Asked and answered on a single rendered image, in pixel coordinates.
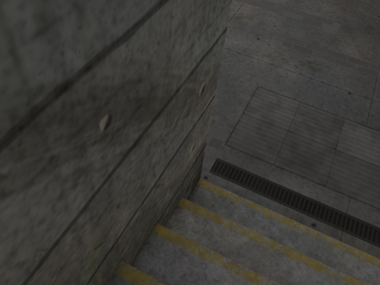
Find stairs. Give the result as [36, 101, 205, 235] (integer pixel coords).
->
[106, 178, 380, 285]

